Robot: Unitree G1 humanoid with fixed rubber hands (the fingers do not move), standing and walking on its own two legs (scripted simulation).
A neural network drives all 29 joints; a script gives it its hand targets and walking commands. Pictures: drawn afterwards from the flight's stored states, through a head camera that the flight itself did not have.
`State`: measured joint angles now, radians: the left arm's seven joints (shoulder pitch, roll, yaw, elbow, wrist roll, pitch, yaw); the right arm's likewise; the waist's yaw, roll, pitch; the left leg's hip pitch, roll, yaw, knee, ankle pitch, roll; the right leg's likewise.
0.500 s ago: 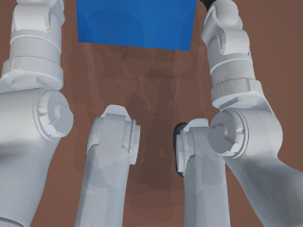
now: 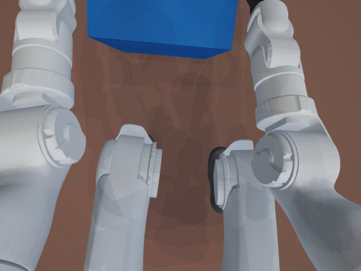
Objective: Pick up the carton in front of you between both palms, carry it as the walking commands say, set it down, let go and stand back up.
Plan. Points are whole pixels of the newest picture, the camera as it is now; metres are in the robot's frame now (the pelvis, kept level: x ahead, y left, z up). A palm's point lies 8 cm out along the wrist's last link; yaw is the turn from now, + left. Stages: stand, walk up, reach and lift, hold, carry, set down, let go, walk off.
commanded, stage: set down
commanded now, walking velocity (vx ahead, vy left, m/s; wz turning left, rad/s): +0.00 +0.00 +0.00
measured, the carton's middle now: out of the picture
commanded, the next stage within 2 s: let go in 1.30 s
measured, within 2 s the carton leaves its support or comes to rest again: neither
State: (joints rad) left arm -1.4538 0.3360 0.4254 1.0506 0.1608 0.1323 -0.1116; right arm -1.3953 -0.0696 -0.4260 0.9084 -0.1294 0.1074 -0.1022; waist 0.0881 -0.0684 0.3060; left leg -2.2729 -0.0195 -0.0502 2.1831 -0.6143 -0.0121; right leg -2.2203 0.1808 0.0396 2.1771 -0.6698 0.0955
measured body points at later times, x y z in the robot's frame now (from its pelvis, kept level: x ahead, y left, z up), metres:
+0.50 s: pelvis -0.03 +0.00 +0.02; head +0.33 +0.07 +0.28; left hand +0.52 +0.31 -0.12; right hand +0.55 -0.06 -0.12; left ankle +0.09 +0.12 -0.35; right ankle +0.09 -0.12 -0.35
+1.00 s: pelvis +0.00 +0.01 +0.15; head +0.33 +0.07 +0.45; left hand +0.51 +0.32 +0.04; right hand +0.55 -0.07 +0.03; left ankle +0.09 +0.12 -0.35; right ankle +0.09 -0.12 -0.35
